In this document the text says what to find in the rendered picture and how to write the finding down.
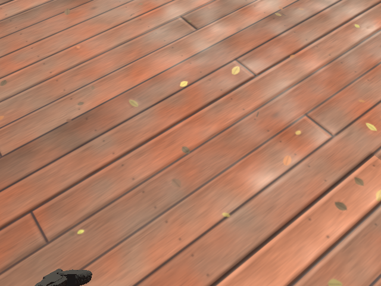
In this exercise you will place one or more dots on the left robot hand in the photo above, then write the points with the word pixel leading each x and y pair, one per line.
pixel 66 278

